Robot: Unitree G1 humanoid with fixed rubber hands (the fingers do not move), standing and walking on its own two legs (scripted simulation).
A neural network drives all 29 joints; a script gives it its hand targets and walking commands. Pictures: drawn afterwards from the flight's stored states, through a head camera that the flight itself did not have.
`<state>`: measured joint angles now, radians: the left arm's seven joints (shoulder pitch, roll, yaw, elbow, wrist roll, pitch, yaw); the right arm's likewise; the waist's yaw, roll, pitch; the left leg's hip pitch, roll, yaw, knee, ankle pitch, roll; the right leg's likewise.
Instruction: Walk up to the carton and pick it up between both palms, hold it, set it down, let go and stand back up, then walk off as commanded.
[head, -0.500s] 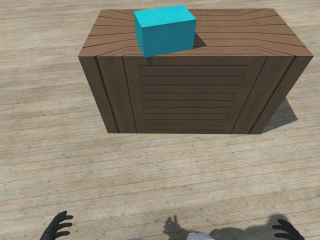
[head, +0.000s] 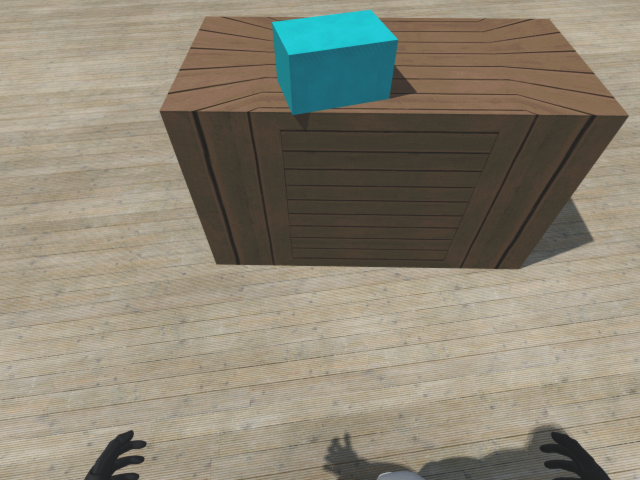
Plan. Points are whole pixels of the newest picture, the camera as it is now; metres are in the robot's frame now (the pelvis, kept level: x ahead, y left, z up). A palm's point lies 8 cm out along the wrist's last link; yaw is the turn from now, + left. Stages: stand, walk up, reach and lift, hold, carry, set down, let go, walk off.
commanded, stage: stand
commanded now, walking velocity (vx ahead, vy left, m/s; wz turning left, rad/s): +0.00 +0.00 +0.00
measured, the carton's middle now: (332, 61) +1.04 -0.04 -0.01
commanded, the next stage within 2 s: none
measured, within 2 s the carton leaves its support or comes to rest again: neither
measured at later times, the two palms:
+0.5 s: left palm out of the picture +0.14 +0.29 -0.09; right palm out of the picture +0.13 -0.32 -0.09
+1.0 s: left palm out of the picture +0.14 +0.29 -0.09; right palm out of the picture +0.12 -0.32 -0.09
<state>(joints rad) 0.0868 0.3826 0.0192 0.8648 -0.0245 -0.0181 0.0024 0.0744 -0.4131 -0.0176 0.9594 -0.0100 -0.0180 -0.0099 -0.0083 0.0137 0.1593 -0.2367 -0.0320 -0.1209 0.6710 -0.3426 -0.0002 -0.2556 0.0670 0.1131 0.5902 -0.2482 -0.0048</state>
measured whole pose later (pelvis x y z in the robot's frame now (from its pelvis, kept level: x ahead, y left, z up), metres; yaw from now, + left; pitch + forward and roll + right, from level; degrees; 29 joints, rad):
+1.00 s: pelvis +0.01 +0.00 +0.01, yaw +0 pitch -5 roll -1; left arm 0.09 0.37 0.02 0.88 -0.02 -0.02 0.00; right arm 0.09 -0.41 0.00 0.96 -0.01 -0.01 -0.01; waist -0.01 0.01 0.12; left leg -0.19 -0.03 -0.12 0.60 -0.32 0.00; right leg -0.22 0.06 0.11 0.53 -0.23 0.01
